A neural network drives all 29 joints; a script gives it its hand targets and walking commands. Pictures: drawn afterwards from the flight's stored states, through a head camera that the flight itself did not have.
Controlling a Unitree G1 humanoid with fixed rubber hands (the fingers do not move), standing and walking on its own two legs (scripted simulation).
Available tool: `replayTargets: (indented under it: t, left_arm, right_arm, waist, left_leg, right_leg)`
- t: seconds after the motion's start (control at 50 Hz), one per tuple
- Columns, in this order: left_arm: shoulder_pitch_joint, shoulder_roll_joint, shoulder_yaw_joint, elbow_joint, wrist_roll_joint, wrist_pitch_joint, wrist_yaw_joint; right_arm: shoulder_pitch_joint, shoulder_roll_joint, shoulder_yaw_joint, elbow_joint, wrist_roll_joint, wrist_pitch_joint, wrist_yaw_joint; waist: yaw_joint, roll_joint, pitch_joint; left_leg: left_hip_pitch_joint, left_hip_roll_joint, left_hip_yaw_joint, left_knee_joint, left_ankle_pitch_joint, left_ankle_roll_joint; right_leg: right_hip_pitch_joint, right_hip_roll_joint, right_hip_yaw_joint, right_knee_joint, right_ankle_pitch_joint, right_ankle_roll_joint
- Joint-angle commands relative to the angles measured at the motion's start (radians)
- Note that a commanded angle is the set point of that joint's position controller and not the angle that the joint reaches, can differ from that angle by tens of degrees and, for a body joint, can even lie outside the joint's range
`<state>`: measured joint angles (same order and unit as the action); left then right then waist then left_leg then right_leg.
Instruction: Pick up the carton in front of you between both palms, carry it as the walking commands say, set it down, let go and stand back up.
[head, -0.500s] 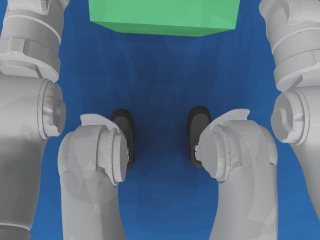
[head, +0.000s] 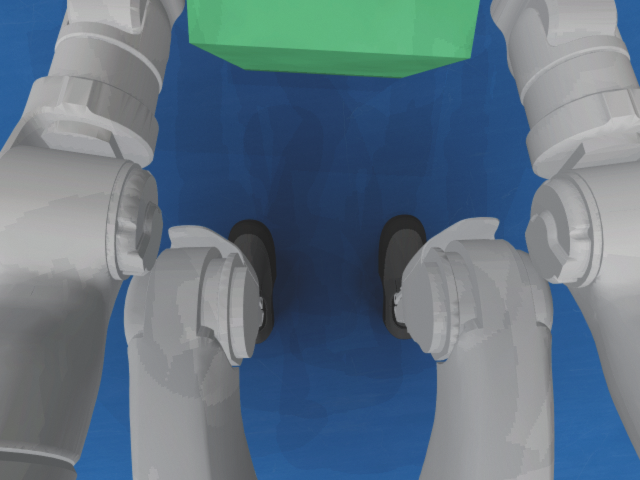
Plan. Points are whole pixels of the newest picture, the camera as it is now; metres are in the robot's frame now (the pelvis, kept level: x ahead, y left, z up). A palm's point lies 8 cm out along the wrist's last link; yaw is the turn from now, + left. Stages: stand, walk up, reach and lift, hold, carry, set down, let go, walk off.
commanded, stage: reach and lift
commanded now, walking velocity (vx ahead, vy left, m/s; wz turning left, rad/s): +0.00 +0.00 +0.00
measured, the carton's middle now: out of the picture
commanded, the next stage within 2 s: none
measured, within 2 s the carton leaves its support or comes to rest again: leaves its support in 0.30 s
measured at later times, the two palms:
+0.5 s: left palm out of the picture +0.55 +0.15 -0.08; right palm out of the picture +0.55 -0.15 -0.08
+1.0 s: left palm out of the picture +0.50 +0.15 +0.08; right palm out of the picture +0.50 -0.15 +0.08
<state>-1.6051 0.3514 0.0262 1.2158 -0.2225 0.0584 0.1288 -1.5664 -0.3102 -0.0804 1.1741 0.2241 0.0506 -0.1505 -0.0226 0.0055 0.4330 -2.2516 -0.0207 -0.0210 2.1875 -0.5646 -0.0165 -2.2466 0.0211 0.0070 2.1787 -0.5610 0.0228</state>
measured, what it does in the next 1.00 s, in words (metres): rises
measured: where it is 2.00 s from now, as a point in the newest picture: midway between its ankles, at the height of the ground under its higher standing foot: (329, 300)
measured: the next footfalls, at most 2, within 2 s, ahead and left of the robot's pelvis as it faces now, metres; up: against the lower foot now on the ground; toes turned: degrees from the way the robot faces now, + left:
none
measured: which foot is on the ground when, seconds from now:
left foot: down 0.00-1.00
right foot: down 0.00-1.00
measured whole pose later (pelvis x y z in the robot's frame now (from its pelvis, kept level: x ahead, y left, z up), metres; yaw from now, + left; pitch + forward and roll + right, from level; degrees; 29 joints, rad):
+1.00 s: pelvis +0.00 +0.00 +0.13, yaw +1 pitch +42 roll +0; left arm -1.05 -0.01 0.46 0.66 0.23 0.42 0.04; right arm -1.03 0.00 -0.48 0.64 -0.21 0.42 -0.04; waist -0.01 0.00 -0.16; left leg -1.97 -0.05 -0.04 1.71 -0.47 -0.03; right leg -1.96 0.06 0.06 1.71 -0.49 0.04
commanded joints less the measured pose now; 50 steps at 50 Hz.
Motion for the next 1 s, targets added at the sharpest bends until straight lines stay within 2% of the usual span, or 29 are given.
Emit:
replayTargets:
  t: [0.0, 0.04, 0.08, 0.12, 0.18, 0.22, 0.28, 0.32, 0.36, 0.4, 0.42, 0.44, 0.5, 0.56, 0.64, 0.7, 0.8, 0.88, 0.98]
  left_arm:
    - [-0.443, -0.411, -0.101, -0.134, 0.001, -0.001, -0.102]
    - [-0.500, -0.707, -0.110, -0.144, 0.043, 0.031, -0.192]
    - [-0.464, -0.861, -0.079, -0.167, 0.083, 0.065, -0.259]
    - [-0.441, -0.940, -0.056, -0.199, 0.097, 0.087, -0.296]
    - [-0.471, -1.032, -0.087, -0.282, 0.077, 0.114, -0.321]
    - [-0.496, -1.075, -0.140, -0.356, 0.039, 0.124, -0.320]
    - [-0.547, -1.127, -0.230, -0.539, -0.016, 0.135, -0.295]
    - [-0.534, -1.185, -0.253, -0.639, -0.017, 0.157, -0.280]
    - [-0.481, -1.250, -0.260, -0.671, 0.011, 0.187, -0.265]
    - [-0.397, -1.276, -0.241, -0.648, 0.048, 0.216, -0.261]
    - [-0.336, -1.307, -0.217, -0.631, 0.062, 0.226, -0.261]
    - [-0.311, -1.301, -0.205, -0.593, 0.097, 0.234, -0.271]
    - [-0.233, -1.319, -0.127, -0.503, 0.168, 0.256, -0.297]
    - [-0.226, -1.309, -0.033, -0.428, 0.249, 0.268, -0.307]
    - [-0.247, -1.297, 0.041, -0.400, 0.311, 0.275, -0.315]
    - [-0.251, -1.306, 0.064, -0.392, 0.333, 0.286, -0.319]
    - [-0.223, -1.350, 0.046, -0.413, 0.333, 0.315, -0.326]
    - [-0.176, -1.405, -0.019, -0.471, 0.304, 0.334, -0.335]
    - [-0.097, -1.460, -0.120, -0.550, 0.254, 0.348, -0.343]
  right_arm:
    - [-0.452, 0.378, 0.097, -0.133, -0.010, 0.002, 0.112]
    - [-0.529, 0.673, 0.114, -0.140, -0.046, 0.035, 0.205]
    - [-0.523, 0.823, 0.096, -0.173, -0.083, 0.070, 0.275]
    - [-0.497, 0.884, 0.081, -0.207, -0.102, 0.093, 0.310]
    - [-0.526, 0.965, 0.112, -0.294, -0.071, 0.120, 0.346]
    - [-0.551, 1.003, 0.165, -0.368, -0.040, 0.133, 0.348]
    - [-0.549, 1.106, 0.242, -0.493, 0.019, 0.151, 0.328]
    - [-0.547, 1.154, 0.267, -0.576, 0.031, 0.176, 0.321]
    - [-0.542, 1.200, 0.288, -0.635, 0.023, 0.201, 0.317]
    - [-0.483, 1.219, 0.287, -0.634, -0.011, 0.227, 0.313]
    - [-0.446, 1.215, 0.262, -0.614, -0.035, 0.234, 0.312]
    - [-0.381, 1.262, 0.249, -0.569, -0.067, 0.252, 0.317]
    - [-0.262, 1.290, 0.169, -0.470, -0.157, 0.273, 0.334]
    - [-0.246, 1.267, 0.063, -0.379, -0.247, 0.282, 0.341]
    - [-0.258, 1.246, -0.022, -0.346, -0.321, 0.288, 0.345]
    - [-0.272, 1.261, -0.033, -0.350, -0.334, 0.298, 0.353]
    - [-0.263, 1.323, 0.015, -0.390, -0.315, 0.328, 0.372]
    - [-0.231, 1.382, 0.097, -0.455, -0.277, 0.350, 0.384]
    - [-0.137, 1.425, 0.186, -0.517, -0.238, 0.361, 0.383]
  waist:
    - [-0.023, 0.026, -1.203]
    - [-0.019, 0.031, -1.134]
    - [-0.014, 0.025, -1.089]
    - [-0.018, 0.025, -1.084]
    - [-0.021, 0.030, -1.183]
    - [-0.028, 0.019, -1.320]
    - [-0.021, 0.017, -1.702]
    - [-0.012, 0.033, -1.939]
    - [0.000, 0.040, -2.051]
    - [0.012, 0.019, -1.995]
    - [0.019, 0.008, -1.924]
    - [-0.001, -0.015, -1.809]
    - [-0.003, 0.015, -1.586]
    - [-0.009, 0.026, -1.416]
    - [-0.020, 0.028, -1.387]
    - [-0.013, 0.028, -1.439]
    - [0.008, 0.007, -1.570]
    - [0.022, -0.016, -1.681]
    - [0.013, -0.018, -1.715]
  left_leg:
    - [0.593, -0.062, 0.033, -0.143, 0.260, -0.003]
    - [0.562, -0.081, 0.041, -0.132, 0.228, 0.001]
    - [0.526, -0.091, 0.060, -0.123, 0.214, 0.012]
    - [0.504, -0.097, 0.073, -0.113, 0.225, 0.018]
    - [0.523, -0.104, 0.078, -0.099, 0.274, 0.027]
    - [0.587, -0.104, 0.080, -0.091, 0.332, 0.025]
    - [0.760, -0.108, 0.097, -0.094, 0.475, 0.012]
    - [0.901, -0.117, 0.101, -0.106, 0.590, 0.009]
    - [0.965, -0.127, 0.100, -0.120, 0.644, 0.008]
    - [0.921, -0.132, 0.098, -0.159, 0.612, 0.005]
    - [0.780, -0.138, 0.109, -0.196, 0.494, 0.007]
    - [0.771, -0.134, 0.096, -0.232, 0.450, 0.009]
    - [0.667, -0.137, 0.104, -0.299, 0.358, -0.002]
    - [0.579, -0.142, 0.107, -0.377, 0.211, 0.005]
    - [0.581, -0.149, 0.103, -0.463, 0.120, 0.008]
    - [0.635, -0.151, 0.102, -0.512, 0.096, 0.011]
    - [0.758, -0.147, 0.103, -0.580, 0.114, 0.013]
    - [0.861, -0.145, 0.103, -0.619, 0.197, 0.010]
    - [0.971, -0.148, 0.094, -0.674, 0.281, -0.002]
  right_leg:
    - [0.580, 0.060, -0.044, -0.146, 0.275, 0.001]
    - [0.538, 0.077, -0.050, -0.133, 0.240, -0.003]
    - [0.508, 0.086, -0.062, -0.124, 0.224, -0.009]
    - [0.507, 0.089, -0.067, -0.115, 0.238, -0.015]
    - [0.517, 0.089, -0.075, -0.097, 0.284, -0.024]
    - [0.577, 0.089, -0.082, -0.088, 0.346, -0.023]
    - [0.754, 0.102, -0.095, -0.084, 0.510, -0.015]
    - [0.797, 0.114, -0.100, -0.099, 0.597, -0.007]
    - [0.748, 0.123, -0.111, -0.121, 0.602, 0.004]
    - [0.730, 0.128, -0.112, -0.166, 0.562, 0.012]
    - [0.788, 0.128, -0.108, -0.183, 0.516, 0.005]
    - [0.696, 0.132, -0.109, -0.234, 0.458, 0.014]
    - [0.593, 0.138, -0.091, -0.314, 0.335, 0.006]
    - [0.543, 0.141, -0.085, -0.383, 0.210, -0.005]
    - [0.565, 0.144, -0.083, -0.465, 0.129, -0.014]
    - [0.605, 0.144, -0.084, -0.511, 0.098, -0.016]
    - [0.697, 0.146, -0.089, -0.577, 0.104, -0.009]
    - [0.796, 0.148, -0.089, -0.617, 0.179, 0.002]
    - [0.902, 0.149, -0.078, -0.674, 0.266, 0.009]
